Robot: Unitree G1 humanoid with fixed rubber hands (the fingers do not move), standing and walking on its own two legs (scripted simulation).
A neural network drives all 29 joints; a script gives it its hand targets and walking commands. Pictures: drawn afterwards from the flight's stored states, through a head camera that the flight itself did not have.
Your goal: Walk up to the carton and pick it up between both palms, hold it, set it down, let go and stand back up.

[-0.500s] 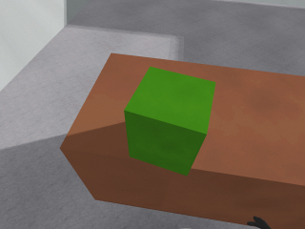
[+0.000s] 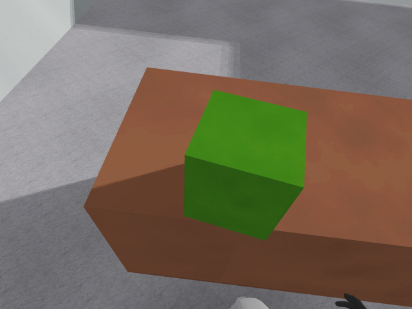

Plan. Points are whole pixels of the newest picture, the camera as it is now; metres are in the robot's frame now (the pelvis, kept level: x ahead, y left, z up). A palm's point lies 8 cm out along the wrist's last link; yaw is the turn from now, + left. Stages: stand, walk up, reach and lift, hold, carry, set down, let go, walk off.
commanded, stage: walk up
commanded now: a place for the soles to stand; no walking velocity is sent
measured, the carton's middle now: (240, 168) +0.41 -0.08 +0.00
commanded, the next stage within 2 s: none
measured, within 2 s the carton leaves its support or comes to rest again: neither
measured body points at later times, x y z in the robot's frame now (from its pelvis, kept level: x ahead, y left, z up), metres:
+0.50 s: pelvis +0.00 -0.01 +0.00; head +0.01 -0.02 +0.45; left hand +0.10 +0.30 -0.10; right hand +0.08 -0.32 -0.12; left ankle -0.03 +0.10 -0.71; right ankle +0.05 -0.12 -0.73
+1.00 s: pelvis +0.00 -0.02 +0.00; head +0.01 -0.01 +0.44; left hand +0.09 +0.28 -0.13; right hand +0.07 -0.34 -0.11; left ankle -0.01 +0.11 -0.73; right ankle +0.03 -0.14 -0.73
